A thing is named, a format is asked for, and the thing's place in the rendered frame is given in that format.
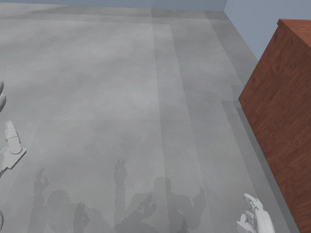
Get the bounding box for counter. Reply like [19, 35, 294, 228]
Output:
[238, 18, 311, 233]

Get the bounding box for left robot hand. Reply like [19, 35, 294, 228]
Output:
[0, 80, 27, 178]

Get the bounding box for right robot hand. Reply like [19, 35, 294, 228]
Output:
[236, 193, 275, 233]

